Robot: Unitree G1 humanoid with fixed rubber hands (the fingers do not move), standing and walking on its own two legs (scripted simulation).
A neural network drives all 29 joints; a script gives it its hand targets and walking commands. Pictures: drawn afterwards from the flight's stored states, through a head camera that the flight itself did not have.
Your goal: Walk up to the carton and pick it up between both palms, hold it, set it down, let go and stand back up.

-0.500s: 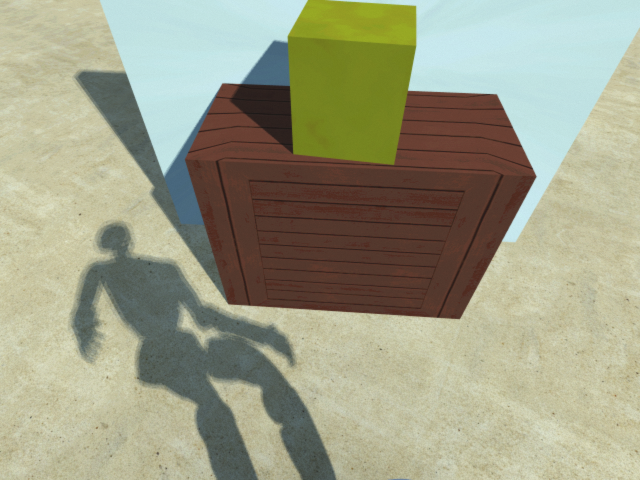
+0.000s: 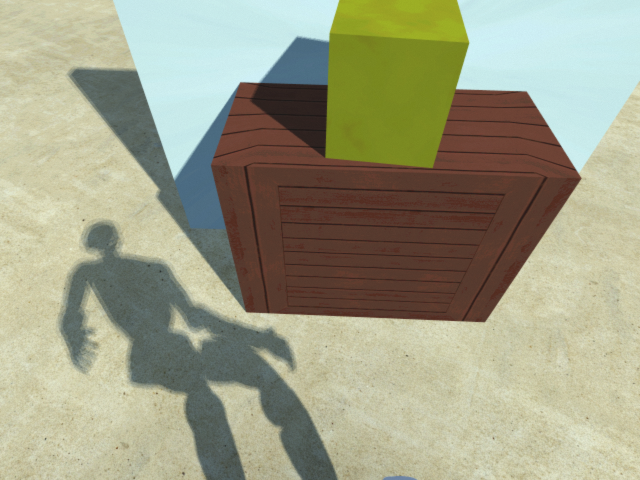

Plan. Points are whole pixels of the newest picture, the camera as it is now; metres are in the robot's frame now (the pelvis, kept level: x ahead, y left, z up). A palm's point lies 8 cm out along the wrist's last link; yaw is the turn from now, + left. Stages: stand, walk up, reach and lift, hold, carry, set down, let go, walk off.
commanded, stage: walk up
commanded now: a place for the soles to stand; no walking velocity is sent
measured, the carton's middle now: (388, 82) +0.90 -0.15 +0.05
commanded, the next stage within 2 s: none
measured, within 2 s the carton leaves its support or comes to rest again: neither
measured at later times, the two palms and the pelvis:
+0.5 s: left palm out of the picture +0.08 +0.33 -0.10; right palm out of the picture +0.11 -0.31 -0.08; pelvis +0.01 +0.01 +0.00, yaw -1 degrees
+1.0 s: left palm out of the picture +0.15 +0.25 -0.07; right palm out of the picture +0.07 -0.39 -0.10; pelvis +0.06 -0.07 +0.01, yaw -4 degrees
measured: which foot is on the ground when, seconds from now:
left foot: down 0.00-0.94, up 0.96-1.00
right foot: down 0.00-0.68, up 0.70-0.90, down 0.92-1.00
